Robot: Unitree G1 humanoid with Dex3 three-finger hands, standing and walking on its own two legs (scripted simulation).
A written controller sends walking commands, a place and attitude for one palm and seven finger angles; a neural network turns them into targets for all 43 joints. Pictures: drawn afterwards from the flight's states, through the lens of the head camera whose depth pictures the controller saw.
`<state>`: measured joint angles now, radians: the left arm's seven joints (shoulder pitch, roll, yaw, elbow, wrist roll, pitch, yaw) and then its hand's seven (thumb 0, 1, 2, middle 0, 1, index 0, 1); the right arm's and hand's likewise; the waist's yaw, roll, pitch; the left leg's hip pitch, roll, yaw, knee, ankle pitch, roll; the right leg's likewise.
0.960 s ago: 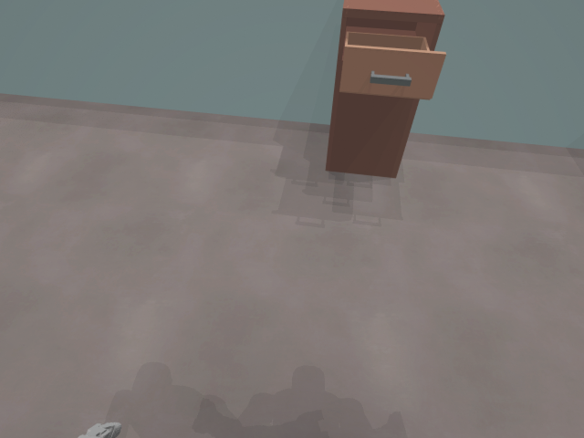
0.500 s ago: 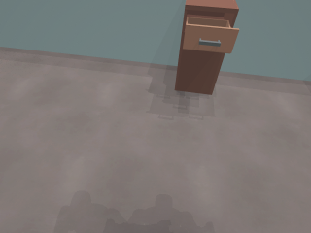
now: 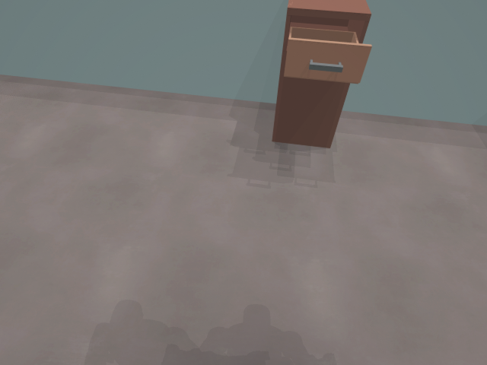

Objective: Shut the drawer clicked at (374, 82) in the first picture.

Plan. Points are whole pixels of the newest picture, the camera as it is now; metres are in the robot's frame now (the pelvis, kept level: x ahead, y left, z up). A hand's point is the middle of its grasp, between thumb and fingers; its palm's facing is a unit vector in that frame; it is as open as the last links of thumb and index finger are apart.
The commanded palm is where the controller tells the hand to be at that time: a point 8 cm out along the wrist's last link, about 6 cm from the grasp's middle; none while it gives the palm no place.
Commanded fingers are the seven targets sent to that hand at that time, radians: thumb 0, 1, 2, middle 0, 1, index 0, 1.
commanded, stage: look at it before walking up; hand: left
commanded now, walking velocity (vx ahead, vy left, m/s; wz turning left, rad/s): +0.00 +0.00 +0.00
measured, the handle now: (325, 65) +1.27 -0.28 -0.08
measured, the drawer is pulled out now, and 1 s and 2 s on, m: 0.29 0.29 0.29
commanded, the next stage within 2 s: walk to a spot facing it in 0.48 s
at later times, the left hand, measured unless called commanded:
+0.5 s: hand out of the picture +0.08 +0.25 -0.16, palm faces -0.03 -0.95 -0.32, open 7.4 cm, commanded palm none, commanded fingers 0.00 0.90 0.90 -0.20 -0.30 -0.20 -0.30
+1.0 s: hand out of the picture +0.12 +0.16 -0.18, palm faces -0.18 -0.96 -0.23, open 7.4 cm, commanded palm none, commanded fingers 0.00 0.90 0.90 -0.20 -0.30 -0.20 -0.30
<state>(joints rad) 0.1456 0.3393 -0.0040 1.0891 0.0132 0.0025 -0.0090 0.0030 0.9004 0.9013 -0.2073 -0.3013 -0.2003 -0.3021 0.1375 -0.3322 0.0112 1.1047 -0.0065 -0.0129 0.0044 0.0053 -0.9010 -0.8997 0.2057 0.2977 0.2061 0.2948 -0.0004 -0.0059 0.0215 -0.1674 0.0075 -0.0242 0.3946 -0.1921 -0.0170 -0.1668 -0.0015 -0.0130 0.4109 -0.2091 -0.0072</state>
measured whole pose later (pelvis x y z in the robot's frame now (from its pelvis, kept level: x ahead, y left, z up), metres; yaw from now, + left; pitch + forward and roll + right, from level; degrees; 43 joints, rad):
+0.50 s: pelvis +0.01 +0.00 +0.00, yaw +0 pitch -2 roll +0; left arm 0.14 0.34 -0.01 1.09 0.01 0.00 -0.01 0.00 0.90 0.90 -0.21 -0.30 -0.20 -0.30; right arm 0.12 -0.33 0.01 1.11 0.00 -0.01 0.00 0.00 -0.90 -0.90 0.21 0.30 0.21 0.29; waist 0.00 -0.01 0.03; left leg -0.15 0.01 -0.02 0.38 -0.20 -0.02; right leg -0.15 0.00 -0.01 0.39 -0.21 -0.01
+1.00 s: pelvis +0.07 -0.04 -0.03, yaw -12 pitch -1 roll +1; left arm 0.30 0.22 0.04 0.99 0.03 0.01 -0.06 0.00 0.90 0.90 -0.20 -0.30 -0.20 -0.30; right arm 0.30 -0.24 -0.03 1.06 -0.02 -0.02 0.00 0.00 -0.90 -0.90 0.21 0.30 0.21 0.29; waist 0.01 0.03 0.05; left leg -0.15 0.13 0.14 0.67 -0.46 -0.05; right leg -0.33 -0.01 -0.09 0.66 -0.31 -0.03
